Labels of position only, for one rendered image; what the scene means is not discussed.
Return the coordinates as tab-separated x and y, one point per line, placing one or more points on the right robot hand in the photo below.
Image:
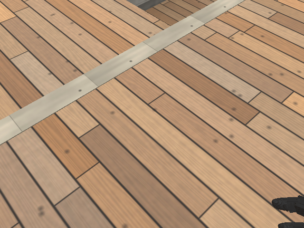
293	205

